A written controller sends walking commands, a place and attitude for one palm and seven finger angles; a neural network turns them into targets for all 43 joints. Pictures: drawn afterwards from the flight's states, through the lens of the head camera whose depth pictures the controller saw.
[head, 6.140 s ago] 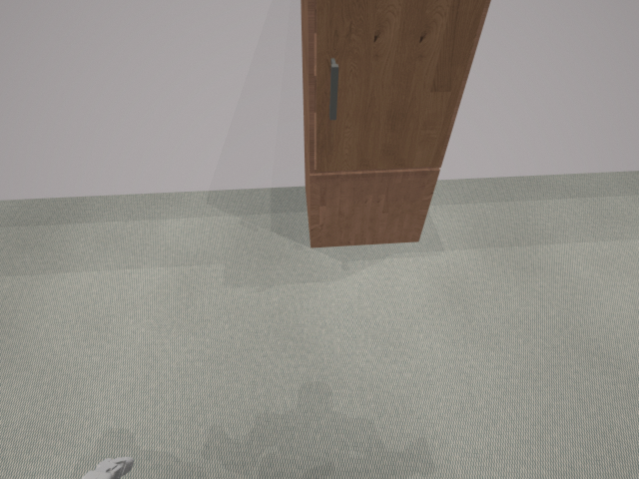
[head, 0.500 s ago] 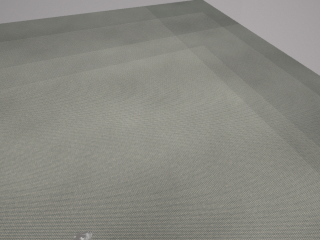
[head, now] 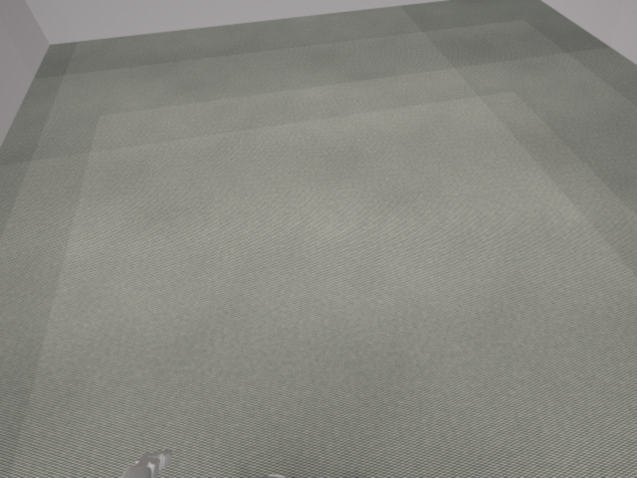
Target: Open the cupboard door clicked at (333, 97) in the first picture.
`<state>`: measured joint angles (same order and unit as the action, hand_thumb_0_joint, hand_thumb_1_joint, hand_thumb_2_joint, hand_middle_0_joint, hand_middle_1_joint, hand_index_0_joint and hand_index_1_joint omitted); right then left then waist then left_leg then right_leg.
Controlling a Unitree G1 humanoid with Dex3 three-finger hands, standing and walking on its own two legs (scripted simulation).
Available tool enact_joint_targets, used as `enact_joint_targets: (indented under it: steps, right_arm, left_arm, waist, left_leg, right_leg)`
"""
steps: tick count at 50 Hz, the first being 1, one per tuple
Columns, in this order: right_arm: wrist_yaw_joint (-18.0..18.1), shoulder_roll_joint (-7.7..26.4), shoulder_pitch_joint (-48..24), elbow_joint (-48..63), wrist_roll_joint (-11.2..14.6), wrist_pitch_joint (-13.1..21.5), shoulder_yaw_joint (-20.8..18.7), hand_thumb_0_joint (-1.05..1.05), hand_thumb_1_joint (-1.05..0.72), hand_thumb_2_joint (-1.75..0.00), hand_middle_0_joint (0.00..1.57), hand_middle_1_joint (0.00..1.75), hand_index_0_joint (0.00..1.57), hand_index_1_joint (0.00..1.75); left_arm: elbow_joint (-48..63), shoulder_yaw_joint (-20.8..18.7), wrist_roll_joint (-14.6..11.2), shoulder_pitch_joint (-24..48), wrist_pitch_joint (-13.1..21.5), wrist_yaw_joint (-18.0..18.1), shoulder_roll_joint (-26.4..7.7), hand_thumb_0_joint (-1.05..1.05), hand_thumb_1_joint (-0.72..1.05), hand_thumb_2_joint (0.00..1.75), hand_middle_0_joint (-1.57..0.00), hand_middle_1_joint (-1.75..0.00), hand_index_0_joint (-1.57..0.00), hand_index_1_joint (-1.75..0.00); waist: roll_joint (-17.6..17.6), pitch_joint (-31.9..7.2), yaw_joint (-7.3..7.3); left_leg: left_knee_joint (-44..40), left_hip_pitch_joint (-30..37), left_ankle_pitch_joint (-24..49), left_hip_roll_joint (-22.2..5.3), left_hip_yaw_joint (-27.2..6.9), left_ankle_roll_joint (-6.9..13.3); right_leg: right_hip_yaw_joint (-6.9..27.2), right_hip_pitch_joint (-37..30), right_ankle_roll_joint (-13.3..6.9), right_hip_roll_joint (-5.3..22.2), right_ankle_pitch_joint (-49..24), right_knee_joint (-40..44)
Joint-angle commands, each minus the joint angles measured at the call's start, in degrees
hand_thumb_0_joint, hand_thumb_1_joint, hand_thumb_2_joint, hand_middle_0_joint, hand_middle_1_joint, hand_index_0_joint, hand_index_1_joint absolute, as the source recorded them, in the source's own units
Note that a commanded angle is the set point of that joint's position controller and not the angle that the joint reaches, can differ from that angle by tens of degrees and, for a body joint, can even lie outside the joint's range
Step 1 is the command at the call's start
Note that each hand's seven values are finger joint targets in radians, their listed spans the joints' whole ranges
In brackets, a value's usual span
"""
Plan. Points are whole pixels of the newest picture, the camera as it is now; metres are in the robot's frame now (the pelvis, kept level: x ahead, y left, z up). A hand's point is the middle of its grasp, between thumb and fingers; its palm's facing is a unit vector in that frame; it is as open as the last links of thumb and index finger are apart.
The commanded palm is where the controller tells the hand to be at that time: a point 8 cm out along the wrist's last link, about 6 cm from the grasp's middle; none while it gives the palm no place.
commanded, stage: turn to face it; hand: left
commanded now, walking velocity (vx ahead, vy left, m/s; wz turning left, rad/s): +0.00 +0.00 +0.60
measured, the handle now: out of the picture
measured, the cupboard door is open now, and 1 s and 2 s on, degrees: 0 0 0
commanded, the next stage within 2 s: none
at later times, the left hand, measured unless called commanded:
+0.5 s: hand out of the picture -0.07 +0.22 -0.18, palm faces +0.36 -0.90 -0.24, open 7.4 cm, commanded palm none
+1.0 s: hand out of the picture +0.00 +0.24 -0.13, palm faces +0.54 -0.79 -0.28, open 7.4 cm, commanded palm none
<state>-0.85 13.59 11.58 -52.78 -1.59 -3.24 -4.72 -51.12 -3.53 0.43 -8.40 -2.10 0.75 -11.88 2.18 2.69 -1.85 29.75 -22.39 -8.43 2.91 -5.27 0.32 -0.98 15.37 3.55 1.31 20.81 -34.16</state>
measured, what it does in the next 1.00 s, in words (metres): steps on the spot, turning left: right foot, then left foot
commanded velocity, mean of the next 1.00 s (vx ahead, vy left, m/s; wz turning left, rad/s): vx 0.00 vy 0.00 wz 0.60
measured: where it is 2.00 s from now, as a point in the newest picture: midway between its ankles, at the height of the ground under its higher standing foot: outside the picture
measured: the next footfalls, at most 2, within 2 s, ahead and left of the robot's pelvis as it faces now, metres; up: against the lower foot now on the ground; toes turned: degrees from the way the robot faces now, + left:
right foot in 0.02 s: +0.02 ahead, -0.13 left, +0.00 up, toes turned -1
left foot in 0.46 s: -0.02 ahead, +0.12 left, +0.00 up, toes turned +25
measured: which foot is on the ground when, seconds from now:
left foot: down 0.00-0.00, up 0.02-0.44, down 0.46-0.96, up 0.98-1.00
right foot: up 0.00-0.00, down 0.02-0.46, up 0.48-0.94, down 0.96-1.00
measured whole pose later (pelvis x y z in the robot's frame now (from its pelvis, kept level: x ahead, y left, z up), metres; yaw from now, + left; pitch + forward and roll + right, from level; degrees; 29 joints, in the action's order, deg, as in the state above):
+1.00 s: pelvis -0.01 -0.01 +0.00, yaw +36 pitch +1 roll +0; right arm -0.6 14.1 13.7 -53.4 -1.1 -3.4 -4.8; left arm -47.5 -1.9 0.8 -5.5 -0.6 1.0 -11.7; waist 2.8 3.8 -2.7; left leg 41.2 -21.6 -22.9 5.0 -7.8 -0.6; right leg -1.8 15.5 0.4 1.1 16.8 -32.1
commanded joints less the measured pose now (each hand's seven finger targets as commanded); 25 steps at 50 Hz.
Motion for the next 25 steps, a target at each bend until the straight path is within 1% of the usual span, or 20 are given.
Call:
enact_joint_targets:
  steps: [1,2,3,4,5,6,7,8,10,13,15,16,18,19,20,21,22,23,24,25]
  right_arm:
    - [0.2,5.8,-3.7,7.7,0.3,0.8,-2.4,0.0,-0.9,-0.9,0.2,0.3,0.2,0.3]
    - [-0.2,7.1,-3.0,7.3,-0.1,0.5,-2.7,0.0,-0.9,-0.9,0.2,0.3,0.2,0.3]
    - [-0.4,6.4,-2.0,6.3,-0.1,0.0,-2.7,0.0,-0.9,-0.9,0.2,0.3,0.2,0.3]
    - [-0.6,6.4,-1.3,4.8,-0.2,-0.1,-2.6,0.0,-0.9,-0.9,0.2,0.3,0.2,0.3]
    - [-0.9,6.2,-0.1,3.8,-0.1,-0.2,-2.5,0.0,-0.9,-0.9,0.2,0.3,0.2,0.3]
    - [-1.1,5.6,0.4,3.7,0.1,-0.1,-2.3,0.0,-0.9,-0.9,0.2,0.3,0.2,0.3]
    - [-1.1,5.2,0.2,3.5,0.2,-0.2,-2.1,0.0,-0.9,-0.9,0.2,0.3,0.2,0.3]
    - [-1.2,5.1,-0.9,3.7,0.4,-0.2,-2.0,0.0,-0.9,-0.9,0.2,0.3,0.2,0.3]
    - [-1.1,5.1,-3.3,4.2,0.3,-0.5,-1.7,0.0,-0.9,-0.9,0.2,0.3,0.2,0.3]
    - [-1.2,4.8,-6.6,5.1,0.5,-0.5,-1.3,0.0,-0.9,-0.9,0.2,0.3,0.2,0.3]
    - [-1.2,4.3,-8.2,5.5,0.6,-0.1,-0.6,0.0,-0.9,-0.9,0.2,0.3,0.2,0.3]
    - [-1.2,4.0,-8.6,5.6,0.7,0.1,-0.4,0.0,-0.9,-0.9,0.2,0.3,0.2,0.3]
    - [-1.1,3.8,-8.4,5.7,1.0,0.6,0.0,0.0,-0.9,-0.9,0.2,0.3,0.2,0.3]
    - [-0.9,4.0,-6.8,5.6,1.0,0.9,0.0,0.0,-0.9,-0.9,0.2,0.3,0.2,0.3]
    - [-0.8,4.4,-4.9,5.1,1.0,1.1,-0.1,0.0,-0.9,-0.9,0.2,0.3,0.2,0.3]
    - [-0.8,5.5,-2.7,4.6,0.8,1.5,-0.3,0.0,-0.9,-0.9,0.2,0.3,0.2,0.3]
    - [-0.7,8.7,1.3,3.6,0.7,2.0,-1.2,0.0,-0.9,-0.9,0.2,0.3,0.2,0.3]
    - [-0.3,15.5,5.2,3.4,0.5,2.6,-2.9,0.0,-0.9,-0.9,0.2,0.3,0.2,0.3]
    - [0.1,17.6,9.0,1.8,1.2,2.2,-3.4,0.0,-0.9,-0.9,0.2,0.3,0.2,0.3]
    - [0.7,15.8,8.5,0.9,0.9,2.2,-2.8,0.0,-0.9,-0.9,0.2,0.3,0.2,0.3]
  left_arm:
    - [4.0,-3.2,1.0,-7.2,1.5,1.8,-16.0,0.0,0.9,0.9,-0.2,-0.3,-0.2,-0.3]
    - [5.5,-2.5,0.8,-2.2,1.5,1.8,-13.7,0.0,0.9,0.9,-0.2,-0.3,-0.2,-0.3]
    - [5.9,-2.6,0.7,0.8,2.0,1.9,-11.4,0.0,0.9,0.9,-0.2,-0.3,-0.2,-0.3]
    - [6.1,-2.0,0.6,1.7,2.3,1.6,-10.2,0.0,0.9,0.9,-0.2,-0.3,-0.2,-0.3]
    - [6.0,-1.2,0.6,2.0,2.6,1.4,-8.5,0.0,0.9,0.9,-0.2,-0.3,-0.2,-0.3]
    - [5.6,-1.0,0.6,0.6,2.9,1.3,-8.0,0.0,0.9,0.9,-0.2,-0.3,-0.2,-0.3]
    - [5.1,-0.9,0.6,-1.2,2.9,1.2,-8.3,0.0,0.9,0.9,-0.2,-0.3,-0.2,-0.3]
    - [4.6,-1.0,0.7,-2.7,3.0,1.3,-8.1,0.0,0.9,0.9,-0.2,-0.3,-0.2,-0.3]
    - [3.7,-1.0,0.8,-5.6,2.8,1.3,-9.0,0.0,0.9,0.9,-0.2,-0.3,-0.2,-0.3]
    - [2.8,-1.4,1.2,-7.5,2.6,1.3,-10.4,0.0,0.9,0.9,-0.2,-0.3,-0.2,-0.3]
    - [2.4,-1.7,1.3,-8.8,2.4,1.2,-11.5,0.0,0.9,0.9,-0.2,-0.3,-0.2,-0.3]
    - [2.1,-1.8,1.4,-9.3,2.3,1.1,-12.0,0.0,0.9,0.9,-0.2,-0.3,-0.2,-0.3]
    - [1.7,-2.2,1.5,-9.5,2.1,1.1,-12.6,0.0,0.9,0.9,-0.2,-0.3,-0.2,-0.3]
    - [1.6,-2.5,1.4,-9.0,2.0,1.1,-13.1,0.0,0.9,0.9,-0.2,-0.3,-0.2,-0.3]
    - [1.7,-2.6,1.3,-8.1,1.8,1.0,-13.2,0.0,0.9,0.9,-0.2,-0.3,-0.2,-0.3]
    - [1.6,-2.6,0.8,-7.6,1.7,0.8,-13.1,0.0,0.9,0.9,-0.2,-0.3,-0.2,-0.3]
    - [2.2,-2.5,0.3,-7.6,1.5,0.6,-12.0,0.0,0.9,0.9,-0.2,-0.3,-0.2,-0.3]
    - [4.6,-1.7,-0.1,-5.9,1.4,0.1,-8.2,0.0,0.9,0.9,-0.2,-0.3,-0.2,-0.3]
    - [6.5,-0.9,0.3,-2.6,0.9,0.4,-6.9,0.0,0.9,0.9,-0.2,-0.3,-0.2,-0.3]
    - [6.1,-1.0,0.6,-0.9,0.3,0.6,-7.8,0.0,0.9,0.9,-0.2,-0.3,-0.2,-0.3]
  waist:
    - [-20.4,-3.1,4.72]
    - [-13.4,-1.4,2.09]
    - [-14.6,-1.0,0.43]
    - [-13.1,0.4,-0.21]
    - [-12.2,1.0,-0.86]
    - [-11.8,0.2,-0.46]
    - [-11.7,-0.3,0.07]
    - [-11.5,-0.1,0.79]
    - [-12.6,0.2,2.34]
    - [-12.9,-0.2,3.71]
    - [-13.2,-1.9,4.61]
    - [-14.7,-2.5,4.95]
    - [-15.9,-3.7,5.41]
    - [-16.2,-4.8,4.71]
    - [-15.4,-5.8,3.67]
    - [-13.5,-7.3,2.32]
    - [-6.3,-10.3,-0.09]
    - [12.4,-12.1,-2.52]
    - [14.3,-13.0,-3.74]
    - [10.0,-11.5,-3.58]
  left_leg:
    - [25.5,-17.1,-23.5,0.5,1.3,-3.0]
    - [32.3,-13.7,-20.1,-1.9,-0.6,-2.3]
    - [35.1,-13.6,-18.1,-2.6,-0.1,-2.6]
    - [38.2,-13.4,-15.2,-3.5,1.5,-3.2]
    - [40.0,-13.4,-12.1,-4.0,2.8,-3.9]
    - [40.0,-13.4,-11.1,-3.9,3.9,-4.5]
    - [39.9,-13.5,-10.6,-4.0,4.5,-4.8]
    - [38.3,-13.6,-10.7,-4.2,5.1,-5.1]
    - [36.1,-12.9,-11.5,-5.0,6.0,-5.6]
    - [29.0,-11.0,-14.7,-5.6,7.5,-5.6]
    - [22.5,-8.8,-16.3,-5.5,9.1,-5.4]
    - [19.4,-7.2,-16.6,-5.3,10.0,-5.1]
    - [13.6,-3.4,-17.5,-4.8,11.4,-4.2]
    - [10.0,-1.0,-16.1,-4.5,12.1,-3.8]
    - [5.4,2.2,-12.7,-4.2,12.8,-3.4]
    - [-1.4,7.2,-6.5,-3.7,12.8,-2.9]
    - [-7.0,18.4,4.8,-6.7,8.5,-1.2]
    - [-7.5,30.1,27.6,-22.0,-11.4,5.3]
    - [-5.9,30.5,45.7,-27.9,-15.6,11.4]
    - [-5.5,27.6,41.9,-26.4,-11.1,12.3]
  right_leg:
    - [25.4,-7.2,-10.3,27.7,6.2,25.3]
    - [19.0,-0.2,-10.8,25.5,5.9,24.9]
    - [16.2,0.0,-9.4,22.0,1.4,23.7]
    - [11.5,-0.7,-8.5,18.7,-5.5,21.0]
    - [5.6,-1.8,-7.9,16.4,-12.3,18.5]
    - [2.6,-4.1,-7.8,15.4,-17.8,16.8]
    - [0.9,-5.9,-7.8,15.3,-19.6,16.2]
    - [0.2,-7.2,-7.7,15.4,-21.9,15.9]
    - [-0.1,-8.2,-8.5,16.8,-21.8,16.0]
    - [-0.6,-10.2,-9.7,18.7,-22.6,15.4]
    - [-1.8,-12.7,-10.1,19.4,-28.6,13.2]
    - [-2.5,-13.1,-10.1,19.6,-31.5,12.0]
    - [-3.3,-13.9,-9.9,20.2,-36.1,9.3]
    - [-4.4,-13.8,-9.4,20.5,-36.9,7.5]
    - [-6.0,-13.2,-8.1,20.0,-36.1,5.1]
    - [-8.5,-11.6,-6.0,18.7,-34.7,0.8]
    - [-10.0,-3.9,-3.2,17.0,-28.4,-8.6]
    - [-11.0,14.5,1.5,8.6,3.9,-21.7]
    - [-5.0,20.2,2.2,6.6,18.6,-29.0]
    - [-2.0,19.8,1.7,7.7,15.7,-32.3]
